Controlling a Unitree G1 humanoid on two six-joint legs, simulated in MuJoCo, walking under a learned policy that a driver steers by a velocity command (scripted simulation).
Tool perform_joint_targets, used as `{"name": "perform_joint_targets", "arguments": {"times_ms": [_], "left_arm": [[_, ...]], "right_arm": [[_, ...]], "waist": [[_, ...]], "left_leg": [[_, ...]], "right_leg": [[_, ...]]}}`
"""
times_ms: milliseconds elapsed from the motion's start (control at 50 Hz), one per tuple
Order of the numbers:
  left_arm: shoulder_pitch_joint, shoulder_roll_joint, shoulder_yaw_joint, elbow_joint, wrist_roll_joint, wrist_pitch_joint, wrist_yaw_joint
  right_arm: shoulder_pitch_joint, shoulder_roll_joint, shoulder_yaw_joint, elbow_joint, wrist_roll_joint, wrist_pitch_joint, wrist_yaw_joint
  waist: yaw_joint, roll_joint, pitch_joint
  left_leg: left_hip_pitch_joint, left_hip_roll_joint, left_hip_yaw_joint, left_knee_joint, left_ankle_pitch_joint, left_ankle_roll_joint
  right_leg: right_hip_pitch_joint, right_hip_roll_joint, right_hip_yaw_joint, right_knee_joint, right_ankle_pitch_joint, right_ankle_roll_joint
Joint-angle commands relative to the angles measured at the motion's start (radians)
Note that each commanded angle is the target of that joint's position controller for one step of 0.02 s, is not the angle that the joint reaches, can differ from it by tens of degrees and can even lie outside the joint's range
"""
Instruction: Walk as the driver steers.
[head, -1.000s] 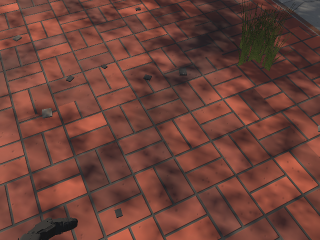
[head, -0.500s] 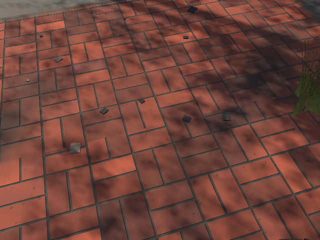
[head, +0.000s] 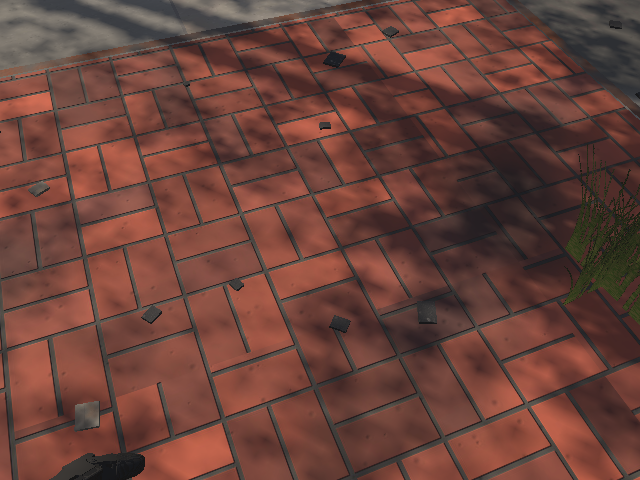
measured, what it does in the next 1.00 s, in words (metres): walks ahead, turning left: right foot, then left foot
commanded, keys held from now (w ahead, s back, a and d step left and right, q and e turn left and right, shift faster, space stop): w+q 1.00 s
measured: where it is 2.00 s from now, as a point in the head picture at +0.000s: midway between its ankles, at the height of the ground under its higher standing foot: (113, 298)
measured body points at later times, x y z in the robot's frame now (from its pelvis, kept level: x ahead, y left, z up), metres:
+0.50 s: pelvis +0.26 -0.02 -0.01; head +0.28 +0.00 +0.44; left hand +0.20 +0.27 -0.13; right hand +0.52 -0.20 -0.10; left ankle +0.38 +0.17 -0.70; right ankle +0.19 -0.15 -0.75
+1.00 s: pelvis +0.51 +0.12 +0.00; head +0.52 +0.15 +0.45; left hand +0.56 +0.45 -0.09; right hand +0.71 -0.10 -0.10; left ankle +0.40 +0.16 -0.75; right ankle +0.76 +0.08 -0.70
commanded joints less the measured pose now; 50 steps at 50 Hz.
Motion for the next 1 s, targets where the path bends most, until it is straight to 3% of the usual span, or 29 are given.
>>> {"name": "perform_joint_targets", "arguments": {"times_ms": [20, 60, 80, 100, 120, 140, 160, 180, 200, 240, 300, 380, 460, 520, 560, 580, 600, 620, 640, 660, 680, 700, 720, 740, 760, 800, 840, 900, 1000], "left_arm": [[-0.093, 0.093, 0.022, -0.083, -0.008, -0.029, -0.012], [-0.035, 0.123, 0.034, -0.068, -0.009, -0.038, -0.012], [0.055, 0.147, 0.048, -0.040, -0.006, -0.040, -0.007], [0.195, 0.192, 0.066, -0.015, 0.009, -0.045, 0.001], [0.325, 0.280, 0.090, 0.001, 0.024, -0.038, 0.008], [0.358, 0.258, 0.084, 0.019, 0.016, -0.025, 0.002], [0.299, 0.172, 0.060, 0.006, 0.009, -0.024, 0.001], [0.245, 0.133, 0.048, 0.001, 0.007, -0.022, 0.003], [0.191, 0.104, 0.038, 0.006, 0.010, -0.021, 0.001], [0.134, 0.082, 0.033, 0.016, 0.018, -0.025, 0.002], [0.130, 0.109, 0.046, 0.041, 0.019, -0.039, 0.005], [0.145, 0.145, 0.058, 0.066, 0.018, -0.033, 0.014], [0.198, 0.180, 0.068, 0.091, 0.005, -0.016, 0.021], [0.228, 0.206, 0.077, 0.111, -0.012, 0.004, 0.020], [0.219, 0.236, 0.086, 0.111, -0.023, 0.017, 0.023], [0.211, 0.249, 0.090, 0.109, -0.028, 0.026, 0.025], [0.196, 0.243, 0.087, 0.105, -0.032, 0.033, 0.027], [0.213, 0.205, 0.070, 0.093, -0.009, 0.029, 0.030], [0.294, 0.054, 0.022, 0.031, 0.035, 0.005, 0.018], [0.209, 0.119, 0.027, 0.023, 0.001, -0.034, 0.005], [0.111, 0.173, 0.041, -0.008, -0.039, -0.054, -0.002], [0.101, 0.159, 0.035, -0.010, -0.030, -0.065, 0.002], [0.108, 0.161, 0.039, 0.004, -0.003, -0.066, 0.010], [0.132, 0.170, 0.046, 0.013, 0.007, -0.056, 0.010], [0.143, 0.169, 0.049, 0.014, 0.011, -0.043, 0.009], [0.137, 0.139, 0.044, 0.008, 0.022, -0.024, 0.009], [0.067, 0.114, 0.034, -0.017, 0.026, -0.017, 0.011], [-0.042, 0.085, 0.020, -0.046, 0.019, -0.021, 0.002], [-0.125, 0.118, 0.026, -0.086, 0.001, -0.036, -0.017]], "right_arm": [[0.014, -0.184, -0.047, -0.044, 0.008, 0.003, -0.014], [-0.001, -0.192, -0.053, -0.049, 0.005, 0.012, -0.019], [-0.009, -0.173, -0.048, -0.054, 0.002, 0.015, -0.019], [-0.017, -0.123, -0.030, -0.071, -0.007, 0.014, -0.015], [0.049, -0.041, -0.006, -0.107, -0.012, 0.003, -0.014], [0.089, -0.048, -0.002, -0.125, 0.008, -0.009, -0.012], [0.038, -0.150, -0.030, -0.120, 0.024, -0.009, -0.013], [-0.028, -0.165, -0.037, -0.133, 0.022, -0.004, -0.014], [-0.052, -0.151, -0.039, -0.138, 0.014, 0.002, -0.014], [-0.052, -0.115, -0.043, -0.146, 0.010, 0.022, -0.007], [-0.082, -0.077, -0.038, -0.176, 0.007, 0.044, -0.003], [-0.164, -0.063, -0.030, -0.212, 0.004, 0.041, 0.014], [-0.300, -0.048, -0.018, -0.264, 0.001, 0.036, 0.040], [-0.353, -0.064, -0.022, -0.302, 0.001, 0.040, 0.053], [-0.320, -0.094, -0.037, -0.311, -0.002, 0.045, 0.056], [-0.245, -0.122, -0.054, -0.298, -0.002, 0.049, 0.055], [-0.095, -0.165, -0.082, -0.259, 0.002, 0.052, 0.047], [0.082, -0.243, -0.119, -0.211, 0.006, 0.063, 0.028], [0.043, -0.360, -0.132, -0.217, 0.016, 0.055, 0.019], [0.066, -0.285, -0.105, -0.259, 0.005, 0.035, 0.027], [0.036, -0.225, -0.086, -0.246, -0.004, 0.018, 0.033], [-0.016, -0.203, -0.078, -0.247, -0.002, 0.008, 0.032], [-0.088, -0.171, -0.068, -0.258, -0.005, 0.007, 0.029], [-0.134, -0.145, -0.057, -0.277, -0.017, 0.006, 0.025], [-0.150, -0.143, -0.055, -0.285, -0.022, 0.005, 0.021], [-0.138, -0.157, -0.059, -0.280, -0.014, 0.000, 0.010], [-0.108, -0.181, -0.066, -0.268, -0.010, 0.000, -0.004], [-0.068, -0.185, -0.069, -0.252, -0.004, 0.008, -0.016], [0.004, -0.177, -0.070, -0.216, 0.006, 0.018, -0.020]], "waist": [[0.028, 0.121, 0.022], [0.071, 0.144, 0.002], [0.118, 0.140, -0.043], [0.182, 0.101, -0.159], [0.194, -0.105, -0.323], [0.179, -0.302, -0.379], [0.186, -0.168, -0.238], [0.176, -0.107, -0.142], [0.150, -0.068, -0.079], [0.108, -0.096, -0.021], [0.095, -0.055, 0.001], [0.114, -0.025, 0.018], [0.165, -0.005, 0.056], [0.167, -0.011, 0.072], [0.127, -0.039, 0.030], [0.079, -0.049, -0.020], [-0.008, -0.031, -0.097], [-0.081, 0.051, -0.189], [0.049, 0.335, -0.249], [-0.017, 0.214, -0.388], [-0.030, 0.153, -0.248], [0.010, 0.093, -0.164], [0.055, 0.059, -0.109], [0.092, 0.077, -0.091], [0.109, 0.087, -0.082], [0.117, 0.073, -0.065], [0.100, 0.072, -0.034], [0.056, 0.101, -0.009], [0.028, 0.124, 0.000]], "left_leg": [[-0.046, 0.263, -0.210, -0.026, 0.161, 0.142], [-0.036, 0.274, -0.242, 0.043, 0.190, 0.123], [-0.058, 0.238, -0.228, 0.129, 0.249, 0.101], [-0.145, 0.173, -0.187, 0.334, 0.224, 0.068], [-0.445, 0.042, -0.066, 0.684, -0.051, 0.001], [-0.658, 0.023, -0.075, 0.903, -0.371, -0.017], [-0.726, 0.084, -0.115, 0.994, -0.303, -0.014], [-0.728, 0.121, -0.089, 0.998, -0.218, -0.015], [-0.695, 0.150, -0.078, 0.963, -0.150, -0.021], [-0.618, 0.194, -0.076, 0.901, -0.074, -0.030], [-0.626, 0.206, -0.066, 0.841, 0.002, -0.049], [-0.631, 0.200, -0.041, 0.629, 0.185, -0.054], [-0.604, 0.179, 0.030, 0.450, 0.259, -0.033], [-0.604, 0.159, 0.063, 0.385, 0.180, 0.001], [-0.509, 0.103, 0.116, 0.370, 0.078, 0.040], [-0.401, 0.061, 0.145, 0.363, 0.038, 0.065], [-0.191, 0.012, 0.163, 0.301, 0.087, 0.100], [0.124, 0.063, 0.029, 0.282, 0.105, 0.149], [0.419, 0.322, -0.538, 0.184, -0.063, 0.325], [0.466, 0.398, -0.796, 0.034, -0.202, 0.373], [0.385, 0.377, -0.664, 0.007, -0.134, 0.319], [0.246, 0.335, -0.543, 0.012, -0.045, 0.286], [0.109, 0.296, -0.448, 0.009, 0.064, 0.258], [0.014, 0.268, -0.388, -0.010, 0.155, 0.247], [-0.042, 0.255, -0.368, -0.030, 0.203, 0.248], [-0.115, 0.235, -0.307, -0.050, 0.294, 0.256], [-0.153, 0.206, -0.257, -0.059, 0.305, 0.241], [-0.196, 0.155, -0.212, -0.048, 0.207, 0.191], [-0.123, 0.190, -0.309, 0.033, 0.114, 0.159]], "right_leg": [[0.093, 0.037, -0.009, -0.080, -0.006, -0.009], [0.188, 0.044, -0.018, -0.108, -0.076, -0.033], [0.322, 0.050, -0.034, -0.138, -0.094, -0.058], [0.552, -0.028, 0.025, -0.109, -0.107, -0.107], [0.920, -0.258, 0.325, -0.112, -0.194, -0.211], [0.991, -0.364, 0.648, -0.235, -0.412, -0.294], [0.875, -0.327, 0.558, -0.268, -0.518, -0.258], [0.754, -0.288, 0.411, -0.283, -0.462, -0.225], [0.643, -0.244, 0.307, -0.314, -0.367, -0.212], [0.509, -0.197, 0.162, -0.373, -0.244, -0.199], [0.470, -0.197, 0.040, -0.422, -0.105, -0.224], [0.504, -0.178, -0.107, -0.436, -0.007, -0.217], [0.562, -0.188, -0.199, -0.431, 0.013, -0.198], [0.658, -0.218, -0.233, -0.378, 0.102, -0.175], [0.696, -0.220, -0.267, -0.259, 0.402, -0.155], [0.694, -0.211, -0.286, -0.135, 0.556, -0.143], [0.630, -0.178, -0.318, 0.065, 0.595, -0.115], [0.398, -0.139, -0.321, 0.359, 0.349, -0.068], [-0.062, 0.064, -0.254, 0.711, -0.576, -0.005], [-0.163, 0.090, -0.005, 0.825, -0.654, -0.019], [-0.247, 0.046, 0.004, 0.817, -0.556, -0.042], [-0.219, 0.004, 0.002, 0.736, -0.468, -0.057], [-0.150, -0.028, 0.005, 0.646, -0.412, -0.051], [-0.075, -0.049, 0.014, 0.594, -0.372, -0.047], [-0.033, -0.050, 0.012, 0.559, -0.353, -0.036], [-0.008, -0.038, -0.009, 0.474, -0.309, -0.004], [-0.021, -0.018, -0.019, 0.338, -0.194, 0.022], [0.043, 0.029, -0.024, 0.105, 0.006, 0.031], [0.103, 0.065, 0.007, -0.053, 0.032, 0.007]]}}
